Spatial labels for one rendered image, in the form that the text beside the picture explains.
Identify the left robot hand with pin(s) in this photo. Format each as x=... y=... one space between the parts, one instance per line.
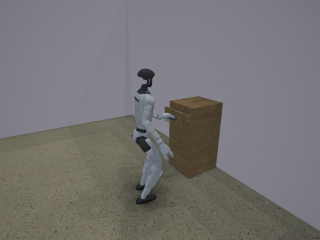
x=167 y=115

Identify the robot left forearm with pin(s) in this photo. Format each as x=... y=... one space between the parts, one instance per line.
x=157 y=116

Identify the right robot hand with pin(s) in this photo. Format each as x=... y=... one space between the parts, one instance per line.
x=164 y=150

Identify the right robot upper arm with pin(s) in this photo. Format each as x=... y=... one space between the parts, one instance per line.
x=149 y=102

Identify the drawer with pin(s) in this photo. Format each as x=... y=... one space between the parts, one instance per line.
x=183 y=117

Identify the robot torso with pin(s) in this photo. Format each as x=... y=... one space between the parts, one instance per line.
x=140 y=131

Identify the robot right forearm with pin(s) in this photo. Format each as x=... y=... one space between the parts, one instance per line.
x=151 y=131

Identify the cabinet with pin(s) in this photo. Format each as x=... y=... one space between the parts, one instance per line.
x=195 y=150

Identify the robot head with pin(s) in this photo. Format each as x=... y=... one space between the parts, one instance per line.
x=148 y=75

